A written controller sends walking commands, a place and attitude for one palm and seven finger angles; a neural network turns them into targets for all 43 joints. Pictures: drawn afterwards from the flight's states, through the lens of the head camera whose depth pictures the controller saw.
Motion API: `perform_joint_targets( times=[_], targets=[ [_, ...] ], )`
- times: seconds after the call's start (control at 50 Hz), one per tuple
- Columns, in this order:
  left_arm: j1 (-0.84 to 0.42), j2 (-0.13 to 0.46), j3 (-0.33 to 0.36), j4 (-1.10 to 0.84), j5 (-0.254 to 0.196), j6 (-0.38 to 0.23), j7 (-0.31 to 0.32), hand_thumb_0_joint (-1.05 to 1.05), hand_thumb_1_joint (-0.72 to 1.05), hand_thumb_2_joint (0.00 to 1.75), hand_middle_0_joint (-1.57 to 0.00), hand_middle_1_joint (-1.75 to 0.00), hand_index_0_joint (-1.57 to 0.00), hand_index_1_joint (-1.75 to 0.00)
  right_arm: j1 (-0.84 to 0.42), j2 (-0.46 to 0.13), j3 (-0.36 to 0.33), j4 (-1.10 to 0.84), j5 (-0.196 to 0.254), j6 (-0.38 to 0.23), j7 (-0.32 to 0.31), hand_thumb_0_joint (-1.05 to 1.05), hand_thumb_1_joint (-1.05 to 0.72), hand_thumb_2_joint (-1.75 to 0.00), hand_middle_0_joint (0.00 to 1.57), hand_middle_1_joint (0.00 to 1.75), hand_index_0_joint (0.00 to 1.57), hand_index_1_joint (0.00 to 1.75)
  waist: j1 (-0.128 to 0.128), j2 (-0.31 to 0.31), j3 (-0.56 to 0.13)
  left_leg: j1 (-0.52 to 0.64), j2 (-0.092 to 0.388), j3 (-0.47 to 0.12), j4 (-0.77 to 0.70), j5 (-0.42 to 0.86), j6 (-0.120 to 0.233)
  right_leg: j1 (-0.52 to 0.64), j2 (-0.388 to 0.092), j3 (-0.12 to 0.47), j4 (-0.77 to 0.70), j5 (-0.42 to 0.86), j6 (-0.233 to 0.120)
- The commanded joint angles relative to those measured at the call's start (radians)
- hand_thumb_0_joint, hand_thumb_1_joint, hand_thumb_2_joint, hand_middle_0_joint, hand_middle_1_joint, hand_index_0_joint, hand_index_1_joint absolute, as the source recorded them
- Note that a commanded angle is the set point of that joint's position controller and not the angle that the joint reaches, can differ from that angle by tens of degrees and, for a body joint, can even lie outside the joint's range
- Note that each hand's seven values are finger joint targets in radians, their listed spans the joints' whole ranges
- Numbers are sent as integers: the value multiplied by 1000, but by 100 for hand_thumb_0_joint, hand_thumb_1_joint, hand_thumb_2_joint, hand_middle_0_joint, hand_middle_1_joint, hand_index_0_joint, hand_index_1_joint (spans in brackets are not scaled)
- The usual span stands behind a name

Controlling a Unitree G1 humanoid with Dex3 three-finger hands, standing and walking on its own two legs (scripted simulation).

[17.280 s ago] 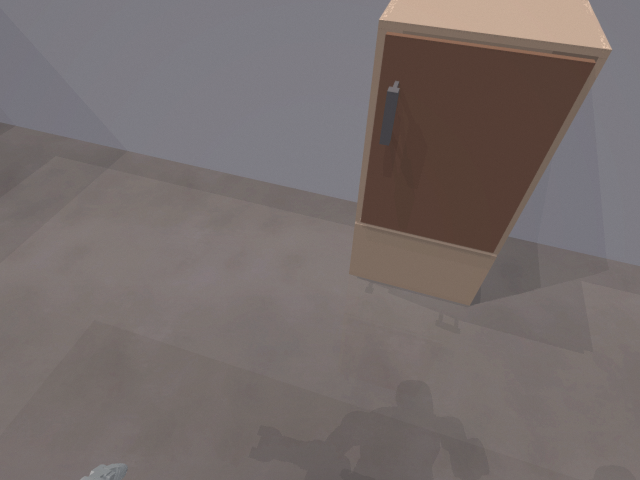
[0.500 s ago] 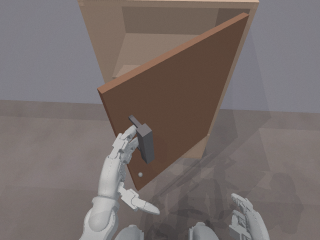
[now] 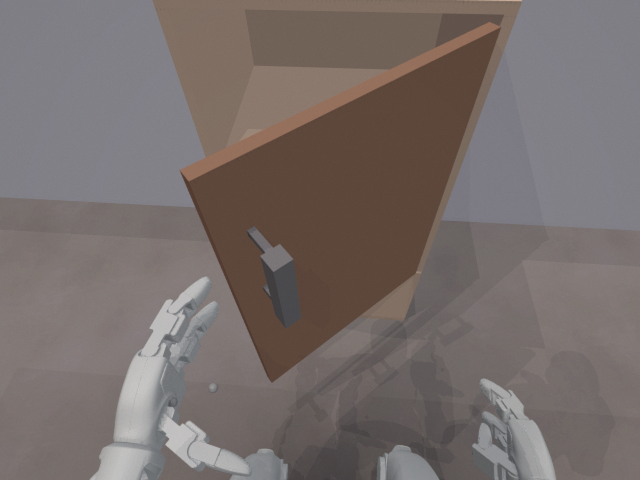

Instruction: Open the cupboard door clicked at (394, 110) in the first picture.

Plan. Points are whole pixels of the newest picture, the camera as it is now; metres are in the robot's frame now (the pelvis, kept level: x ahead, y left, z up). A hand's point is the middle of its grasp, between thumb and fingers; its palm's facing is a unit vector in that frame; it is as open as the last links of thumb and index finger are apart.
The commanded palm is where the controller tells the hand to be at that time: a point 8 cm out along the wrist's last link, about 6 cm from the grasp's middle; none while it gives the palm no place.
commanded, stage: slide the hand sideways off the handle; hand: left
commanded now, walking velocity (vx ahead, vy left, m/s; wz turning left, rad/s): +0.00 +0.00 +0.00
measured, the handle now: (273, 278) +0.34 +0.08 +0.06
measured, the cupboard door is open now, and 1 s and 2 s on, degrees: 43 43 43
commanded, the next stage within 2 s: draw the hand back to the body in 0.04 s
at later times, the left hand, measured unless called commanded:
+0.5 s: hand (160, 385) +0.20 +0.16 +0.11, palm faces -0.04 -1.00 -0.08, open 16.3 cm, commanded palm +0.17 +0.22 +0.12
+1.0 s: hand (27, 344) +0.21 +0.24 +0.18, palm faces +0.31 -0.87 -0.39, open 13.2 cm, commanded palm +0.16 +0.29 +0.20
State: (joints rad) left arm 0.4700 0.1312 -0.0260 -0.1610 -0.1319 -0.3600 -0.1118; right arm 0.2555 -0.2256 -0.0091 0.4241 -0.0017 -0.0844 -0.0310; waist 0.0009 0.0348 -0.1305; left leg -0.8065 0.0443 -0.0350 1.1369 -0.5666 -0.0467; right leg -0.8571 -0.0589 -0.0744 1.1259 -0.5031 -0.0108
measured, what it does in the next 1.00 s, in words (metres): rises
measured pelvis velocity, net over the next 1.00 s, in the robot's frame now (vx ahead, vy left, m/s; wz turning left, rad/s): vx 0.02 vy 0.02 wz -0.01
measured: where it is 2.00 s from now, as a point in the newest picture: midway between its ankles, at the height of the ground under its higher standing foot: outside the picture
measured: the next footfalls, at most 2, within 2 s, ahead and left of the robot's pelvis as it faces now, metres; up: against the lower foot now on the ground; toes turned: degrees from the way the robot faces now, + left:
none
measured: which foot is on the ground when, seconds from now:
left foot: down 0.00-1.00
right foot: down 0.00-1.00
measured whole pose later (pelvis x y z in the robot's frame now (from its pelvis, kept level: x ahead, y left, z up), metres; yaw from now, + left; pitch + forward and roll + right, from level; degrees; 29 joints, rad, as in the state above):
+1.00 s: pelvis +0.02 +0.02 +0.07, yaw +0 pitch -1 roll -1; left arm 0.54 0.29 0.16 -0.40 -0.01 -0.02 0.13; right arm 0.25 -0.22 0.07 0.55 0.00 -0.15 -0.12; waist 0.05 0.06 -0.03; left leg -0.24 0.02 0.00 0.64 -0.39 -0.01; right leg -0.29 -0.06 -0.07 0.62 -0.31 0.03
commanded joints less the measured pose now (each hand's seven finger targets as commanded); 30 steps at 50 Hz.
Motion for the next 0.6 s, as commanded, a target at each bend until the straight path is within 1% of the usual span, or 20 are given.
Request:
perform_joint_targets(
  times=[0.0,0.02,0.06,0.08,0.12,0.14,0.16,0.2,0.22,0.24,0.3,0.34,0.38,0.42,0.46,0.48,0.5,0.52,0.54,0.58],
  targets=[
    [-31,62,16,-250,-30,-84,-46,0,-50,30,-15,-30,-15,-30,-53,-103,-40,-166,7,-67,-11,0,-90,-90,20,30,20,30,-24,-68,-178,-15,-72,30,-110,229,53,219,41,68,-177,226,-6],
    [-37,55,2,-260,-32,-85,-54,0,-50,30,-15,-30,-15,-30,-53,-105,-39,-170,7,-74,-11,0,-90,-90,20,30,20,30,-26,-52,-180,-16,-72,29,-108,213,52,201,40,61,-170,199,-6],
    [-56,58,-3,-259,-31,-80,-57,0,-50,30,-15,-30,-15,-30,-45,-109,-39,-171,7,-82,-15,0,-90,-90,20,30,20,30,-30,-62,-182,-18,-71,23,-104,192,52,174,42,53,-164,159,-6],
    [-68,46,-18,-262,-29,-76,-55,0,-50,30,-15,-30,-15,-30,-43,-109,-37,-174,8,-87,-16,0,-90,-90,20,30,20,30,-31,-67,-178,-16,-71,18,-107,187,53,163,44,46,-159,150,-7],
    [-46,59,-3,-265,-23,-61,-40,0,-50,30,-15,-30,-15,-30,-45,-110,-39,-180,7,-89,-17,0,-90,-90,20,30,20,30,-16,-70,-200,-20,-70,17,-110,183,52,171,44,44,-155,134,-9],
    [-51,84,16,-301,-21,-52,-30,0,-50,30,-15,-30,-15,-30,-43,-109,-39,-188,10,-86,-18,0,-90,-90,20,30,20,30,-10,-50,-211,-6,-70,20,-120,180,52,180,45,46,-164,126,-8],
    [-62,112,40,-334,-17,-40,-17,0,-50,30,-15,-30,-15,-30,-40,-108,-37,-195,12,-82,-20,0,-90,-90,20,30,20,30,-3,-49,-227,10,-71,21,-135,178,53,202,45,45,-171,121,-9],
    [-22,146,82,-372,-13,-8,8,0,-50,30,-15,-30,-15,-30,-43,-104,-33,-207,17,-73,-23,0,-90,-90,20,30,20,30,20,-22,-241,42,-72,21,-170,197,54,251,50,39,-187,139,-13],
    [-16,133,75,-390,-16,8,14,0,-50,30,-15,-30,-15,-30,-43,-98,-28,-210,21,-70,-23,0,-90,-90,20,30,20,30,14,-14,-231,65,-73,22,-184,207,55,259,52,32,-196,158,-11],
    [10,126,83,-376,-24,26,19,0,-50,30,-15,-30,-15,-30,-38,-93,-26,-211,25,-64,-26,0,-90,-90,20,30,20,30,13,-39,-204,66,-72,26,-200,200,54,273,54,28,-217,154,-7],
    [-3,112,72,-357,-35,63,13,0,-50,30,-15,-30,-15,-30,-49,-98,-14,-203,28,-65,-32,0,-90,-90,20,30,20,30,-8,-53,-132,75,-68,18,-229,169,56,267,58,22,-264,110,-2],
    [15,123,93,-350,-50,76,-1,0,-50,30,-15,-30,-15,-30,-47,-102,-10,-198,29,-71,-34,0,-90,-90,20,30,20,30,-3,-61,-114,86,-68,18,-251,149,53,279,57,23,-287,80,0],
    [20,119,85,-357,-57,84,-20,0,-50,30,-15,-30,-15,-30,-46,-105,-7,-196,33,-82,-35,0,-90,-90,20,30,20,30,-9,-41,-84,109,-66,17,-270,145,52,277,59,16,-301,80,0],
    [3,143,105,-370,-66,90,-36,0,-50,30,-15,-30,-15,-30,-49,-111,-4,-192,32,-94,-39,0,-90,-90,20,30,20,30,-8,-39,-78,129,-63,12,-286,151,53,289,59,13,-313,82,0],
    [21,172,148,-395,-78,91,-46,0,-50,30,-15,-30,-15,-30,-43,-110,-4,-187,33,-104,-40,0,-90,-90,20,30,20,30,6,-15,-96,154,-63,11,-303,178,50,321,61,6,-311,117,-4],
    [33,164,148,-405,-86,93,-51,0,-50,30,-15,-30,-15,-30,-42,-108,-3,-186,34,-108,-40,0,-90,-90,20,30,20,30,8,-2,-96,172,-63,12,-310,199,50,330,62,2,-313,148,-4],
    [32,183,167,-409,-91,96,-52,0,-50,30,-15,-30,-15,-30,-49,-108,-2,-183,36,-112,-41,0,-90,-90,20,30,20,30,14,-1,-91,176,-63,12,-315,211,51,346,63,1,-317,158,-6],
    [32,173,166,-420,-98,97,-56,0,-50,30,-15,-30,-15,-30,-48,-106,0,-180,37,-118,-40,0,-90,-90,20,30,20,30,12,3,-86,191,-62,11,-325,233,49,357,64,-6,-316,188,-5],
    [36,180,178,-432,-104,98,-60,0,-47,32,-15,-30,-15,-30,-45,-106,-1,-176,39,-123,-41,0,-90,-90,20,30,20,30,16,17,-95,205,-62,12,-330,244,48,364,64,-9,-318,202,-4],
    [33,190,194,-436,-115,108,-70,0,-40,34,-15,-30,-15,-30,-47,-108,0,-168,42,-130,-42,0,-90,-90,20,30,20,30,14,3,-72,215,-60,10,-344,251,48,373,67,-13,-332,212,-2]
  ],
)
